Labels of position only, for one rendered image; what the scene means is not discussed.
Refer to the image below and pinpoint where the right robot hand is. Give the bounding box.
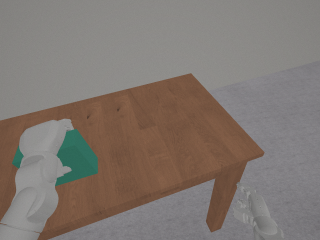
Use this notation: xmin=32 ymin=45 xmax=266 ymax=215
xmin=233 ymin=182 xmax=271 ymax=226

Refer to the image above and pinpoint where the left robot hand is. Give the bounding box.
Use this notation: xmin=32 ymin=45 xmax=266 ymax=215
xmin=19 ymin=118 xmax=74 ymax=178

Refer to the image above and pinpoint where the right robot forearm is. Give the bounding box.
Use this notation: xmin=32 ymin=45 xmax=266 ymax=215
xmin=252 ymin=215 xmax=285 ymax=240

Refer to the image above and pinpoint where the left robot forearm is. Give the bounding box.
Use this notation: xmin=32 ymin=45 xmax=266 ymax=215
xmin=0 ymin=151 xmax=59 ymax=240

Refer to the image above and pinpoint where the sponge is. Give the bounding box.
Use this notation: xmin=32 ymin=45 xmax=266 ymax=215
xmin=12 ymin=129 xmax=98 ymax=186

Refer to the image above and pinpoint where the table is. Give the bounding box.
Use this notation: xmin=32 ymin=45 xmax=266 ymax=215
xmin=0 ymin=73 xmax=265 ymax=240

